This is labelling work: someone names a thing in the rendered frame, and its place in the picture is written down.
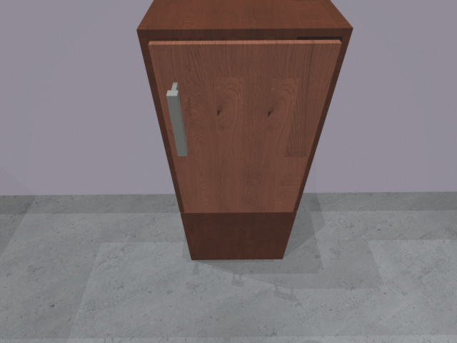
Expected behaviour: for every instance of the handle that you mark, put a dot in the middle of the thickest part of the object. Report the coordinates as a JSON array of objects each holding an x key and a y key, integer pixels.
[{"x": 174, "y": 105}]

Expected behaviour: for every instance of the cupboard door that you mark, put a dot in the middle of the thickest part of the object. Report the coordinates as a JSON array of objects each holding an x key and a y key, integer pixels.
[{"x": 251, "y": 110}]

